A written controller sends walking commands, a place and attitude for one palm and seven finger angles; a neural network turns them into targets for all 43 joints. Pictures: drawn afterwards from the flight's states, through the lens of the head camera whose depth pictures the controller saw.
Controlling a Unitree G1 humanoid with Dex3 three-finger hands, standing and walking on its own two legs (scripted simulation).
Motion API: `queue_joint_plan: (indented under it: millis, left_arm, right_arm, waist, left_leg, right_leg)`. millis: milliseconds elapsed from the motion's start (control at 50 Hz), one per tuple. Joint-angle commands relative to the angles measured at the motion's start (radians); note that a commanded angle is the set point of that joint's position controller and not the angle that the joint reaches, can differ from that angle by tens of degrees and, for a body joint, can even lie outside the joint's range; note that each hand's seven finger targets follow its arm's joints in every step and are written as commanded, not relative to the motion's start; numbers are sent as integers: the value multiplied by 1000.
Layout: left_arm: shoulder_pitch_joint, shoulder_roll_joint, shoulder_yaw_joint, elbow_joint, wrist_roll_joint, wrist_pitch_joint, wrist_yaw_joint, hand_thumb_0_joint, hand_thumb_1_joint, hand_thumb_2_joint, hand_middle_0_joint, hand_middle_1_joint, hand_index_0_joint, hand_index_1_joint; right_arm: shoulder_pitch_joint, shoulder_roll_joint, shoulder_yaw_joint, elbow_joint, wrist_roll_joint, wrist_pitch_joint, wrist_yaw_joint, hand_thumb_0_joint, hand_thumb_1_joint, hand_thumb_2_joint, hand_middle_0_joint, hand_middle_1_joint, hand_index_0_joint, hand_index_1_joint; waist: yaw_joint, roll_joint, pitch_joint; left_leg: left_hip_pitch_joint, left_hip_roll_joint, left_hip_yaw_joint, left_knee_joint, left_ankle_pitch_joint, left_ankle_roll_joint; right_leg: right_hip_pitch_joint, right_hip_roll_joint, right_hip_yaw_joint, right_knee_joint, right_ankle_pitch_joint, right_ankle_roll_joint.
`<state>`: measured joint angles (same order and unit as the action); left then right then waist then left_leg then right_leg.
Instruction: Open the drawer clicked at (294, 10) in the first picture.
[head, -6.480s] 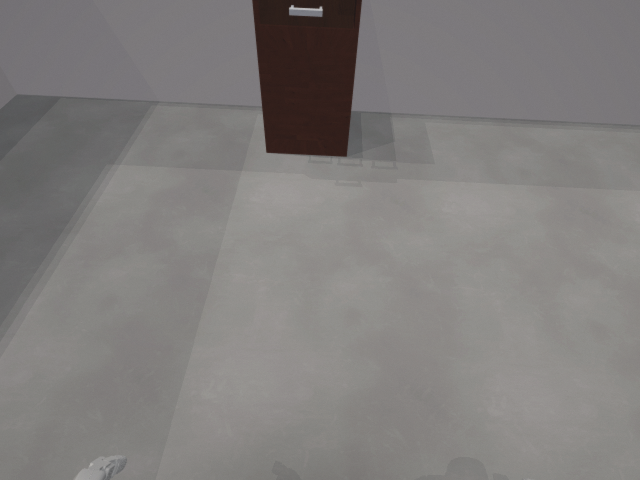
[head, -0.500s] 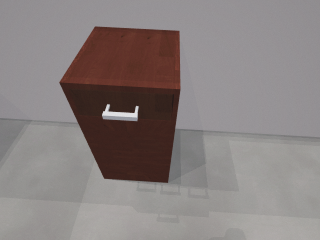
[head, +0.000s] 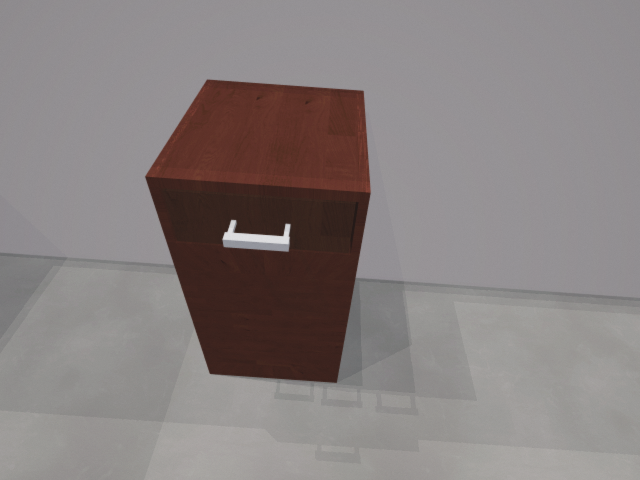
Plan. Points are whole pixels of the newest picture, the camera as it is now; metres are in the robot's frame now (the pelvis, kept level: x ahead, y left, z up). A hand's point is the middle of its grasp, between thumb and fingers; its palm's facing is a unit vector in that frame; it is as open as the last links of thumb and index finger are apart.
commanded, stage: look again from close up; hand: left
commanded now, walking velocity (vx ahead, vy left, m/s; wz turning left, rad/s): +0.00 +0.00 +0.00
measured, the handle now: (258, 234) +0.58 +0.16 -0.07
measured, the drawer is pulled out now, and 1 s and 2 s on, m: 0.00 0.00 0.00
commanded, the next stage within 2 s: shuffle to correct the standing spot in 0.26 s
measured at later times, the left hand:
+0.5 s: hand out of the picture -0.07 +0.17 -0.18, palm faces +0.03 -0.99 -0.14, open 7.4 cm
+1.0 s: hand out of the picture +0.01 +0.12 -0.18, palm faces +0.02 -0.99 -0.11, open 7.4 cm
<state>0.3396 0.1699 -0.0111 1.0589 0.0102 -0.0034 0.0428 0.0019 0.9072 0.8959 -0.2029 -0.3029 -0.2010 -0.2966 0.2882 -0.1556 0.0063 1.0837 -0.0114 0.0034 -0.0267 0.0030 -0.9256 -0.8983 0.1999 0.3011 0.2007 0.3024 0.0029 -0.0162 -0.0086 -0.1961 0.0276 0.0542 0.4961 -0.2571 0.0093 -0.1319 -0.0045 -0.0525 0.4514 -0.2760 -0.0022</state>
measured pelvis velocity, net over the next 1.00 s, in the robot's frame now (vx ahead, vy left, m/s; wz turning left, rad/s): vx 0.06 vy -0.02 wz -0.04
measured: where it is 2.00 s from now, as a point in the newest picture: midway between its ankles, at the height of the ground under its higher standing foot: outside the picture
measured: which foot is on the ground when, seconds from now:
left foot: down 0.00-1.00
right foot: down 0.00-0.90, up 0.92-1.00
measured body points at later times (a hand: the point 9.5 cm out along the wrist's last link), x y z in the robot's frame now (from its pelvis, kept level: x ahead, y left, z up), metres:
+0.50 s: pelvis -0.02 +0.02 +0.00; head -0.03 +0.03 +0.45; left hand -0.07 +0.23 -0.16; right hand -0.05 -0.19 -0.16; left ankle +0.01 +0.11 -0.74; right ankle -0.02 -0.12 -0.74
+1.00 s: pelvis +0.06 -0.02 -0.01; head +0.07 -0.01 +0.44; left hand +0.01 +0.18 -0.17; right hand +0.05 -0.24 -0.16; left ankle +0.03 +0.08 -0.74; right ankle +0.01 -0.12 -0.70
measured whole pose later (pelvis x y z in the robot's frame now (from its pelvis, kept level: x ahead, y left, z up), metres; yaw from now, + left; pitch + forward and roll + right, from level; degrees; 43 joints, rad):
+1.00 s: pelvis +0.06 -0.02 -0.01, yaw -2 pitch +0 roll +0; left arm 0.41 0.10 0.03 1.11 0.03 0.03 0.01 0.00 0.91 0.90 -0.20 -0.30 -0.20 -0.30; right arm 0.31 -0.12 -0.01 1.08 -0.03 -0.05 -0.06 0.00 -0.91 -0.90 0.20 0.30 0.20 0.30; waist -0.01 -0.03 0.01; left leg -0.19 0.05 0.15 0.54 -0.34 0.01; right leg -0.33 -0.01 -0.08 0.87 -0.46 -0.02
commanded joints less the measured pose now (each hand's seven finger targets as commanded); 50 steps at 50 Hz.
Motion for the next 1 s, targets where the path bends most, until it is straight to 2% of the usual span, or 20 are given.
queue_joint_plan:
  millis: [0,340,380,440,500,560,620,660,700,720,740,780,820,840,860,880,900,920,960,980]
  left_arm:
    - [64,71,20,-22,3,-12,2,0,900,900,-200,-300,-200,-300]
    - [127,13,20,19,11,-9,6,0,900,900,-200,-300,-200,-300]
    - [140,2,20,26,15,-8,2,0,900,900,-200,-300,-200,-300]
    - [156,-13,28,23,28,5,-9,0,900,900,-200,-300,-200,-300]
    - [176,-21,35,17,32,11,-21,0,900,900,-200,-300,-200,-300]
    - [189,-29,45,14,30,12,-29,0,900,900,-200,-300,-200,-300]
    - [197,-12,52,9,27,5,-30,0,900,900,-200,-300,-200,-300]
    - [214,7,57,10,24,-2,-29,0,900,900,-200,-300,-200,-300]
    - [230,41,65,19,18,-7,-22,0,900,900,-200,-300,-200,-300]
    - [240,49,70,22,16,-10,-18,0,900,900,-200,-300,-200,-300]
    - [244,47,70,23,15,-15,-16,0,900,900,-200,-300,-200,-300]
    - [222,45,69,27,21,-20,-17,0,900,900,-200,-300,-200,-300]
    - [166,34,63,18,17,-15,-19,0,900,900,-200,-300,-200,-300]
    - [152,6,59,13,13,-11,-26,0,900,900,-200,-300,-200,-300]
    - [156,-28,54,3,14,-12,-34,0,900,900,-200,-300,-200,-300]
    - [77,-28,48,-33,24,-12,-33,0,900,900,-200,-300,-200,-300]
    - [44,-9,54,-47,32,-5,-29,0,900,900,-200,-300,-200,-300]
    - [43,-18,56,-45,28,-2,-30,0,900,900,-200,-300,-200,-300]
    - [58,-60,48,-37,12,1,-31,0,900,900,-200,-300,-200,-300]
    - [85,-68,45,-25,7,2,-27,0,900,900,-200,-300,-200,-300]
  right_arm:
    - [48,-104,-21,-28,-1,-13,1,0,-900,-900,200,300,200,300]
    - [90,-82,-31,1,0,-9,2,0,-900,-900,200,300,200,300]
    - [97,-86,-37,8,-4,-6,0,0,-900,-900,200,300,200,300]
    - [91,-120,-56,3,-8,5,-4,0,-900,-900,200,300,200,300]
    - [85,-134,-68,-6,-10,5,-9,0,-900,-900,200,300,200,300]
    - [76,-130,-73,-14,-13,2,-12,0,-900,-900,200,300,200,300]
    - [75,-108,-69,-23,-14,-3,-12,0,-900,-900,200,300,200,300]
    - [67,-81,-62,-34,-12,-8,-10,0,-900,-900,200,300,200,300]
    - [61,-37,-49,-44,-10,-13,-6,0,-900,-900,200,300,200,300]
    - [41,-28,-45,-53,-10,-17,-4,0,-900,-900,200,300,200,300]
    - [18,-27,-43,-62,-10,-22,-3,0,-900,-900,200,300,200,300]
    - [9,-21,-41,-64,-8,-31,-1,0,-900,-900,200,300,200,300]
    - [101,-16,-36,-26,-6,-40,-3,0,-900,-900,200,300,200,300]
    - [175,-49,-41,12,-9,-47,-11,0,-900,-900,200,300,200,300]
    - [255,-130,-63,42,-17,-49,-24,0,-900,-900,200,300,200,300]
    - [306,-166,-73,56,-22,-46,-32,0,-900,-900,200,300,200,300]
    - [290,-151,-60,55,-17,-45,-38,0,-900,-900,200,300,200,300]
    - [230,-117,-49,38,-16,-44,-39,0,-900,-900,200,300,200,300]
    - [109,-105,-39,5,-17,-44,-39,0,-900,-900,200,300,200,300]
    - [73,-105,-37,-1,-15,-40,-37,0,-900,-900,200,300,200,300]
  waist:
    - [0,38,104]
    - [3,40,112]
    - [-2,54,111]
    - [1,106,136]
    - [7,76,144]
    - [9,96,156]
    - [8,49,167]
    - [15,-41,164]
    - [15,-169,151]
    - [19,-193,151]
    - [20,-155,149]
    - [7,-100,136]
    - [-45,-46,102]
    - [-66,40,91]
    - [-80,192,58]
    - [-106,288,104]
    - [-88,263,155]
    - [-58,188,173]
    - [-10,159,134]
    - [5,151,95]
  left_leg:
    - [-65,74,-93,-142,34,21]
    - [-119,87,-138,-230,-140,31]
    - [-114,96,-153,-250,-258,36]
    - [-157,149,-209,-314,-447,64]
    - [-183,172,-218,-300,-461,82]
    - [-201,168,-196,-275,-453,82]
    - [-199,131,-154,-198,-400,72]
    - [-209,84,-91,-76,-305,59]
    - [-261,11,18,112,-187,37]
    - [-283,6,46,197,-151,34]
    - [-302,14,40,253,-162,34]
    - [-277,29,46,230,-194,34]
    - [-69,36,53,35,-77,39]
    - [69,99,-35,-61,10,62]
    - [220,272,-259,-145,103,133]
    - [222,393,-388,-243,191,204]
    - [158,420,-378,-241,314,233]
    - [101,393,-299,-222,448,230]
    - [22,304,-120,-170,628,177]
    - [20,254,-59,-124,662,146]
  right_leg:
    - [-56,-86,84,-98,86,-16]
    - [-68,-81,56,-77,51,-4]
    - [-90,-61,40,-65,-49,-1]
    - [-126,-21,-15,21,-132,0]
    - [-130,-11,-17,42,-121,-9]
    - [-128,-10,-9,32,-122,-17]
    - [-147,-36,60,-30,-177,-37]
    - [-143,-86,155,-109,-224,-65]
    - [-88,-158,282,-196,-290,-113]
    - [-75,-204,332,-231,-273,-140]
    - [-54,-223,343,-232,-183,-168]
    - [-39,-223,282,-178,9,-192]
    - [-138,-160,179,-65,68,-153]
    - [-231,-80,102,65,83,-106]
    - [-388,-6,8,261,14,-50]
    - [-495,9,-34,453,-233,-28]
    - [-517,-37,22,553,-264,-27]
    - [-484,-72,44,556,-228,-19]
    - [-304,-93,32,352,-173,-1]
    - [-210,-73,-1,231,-89,5]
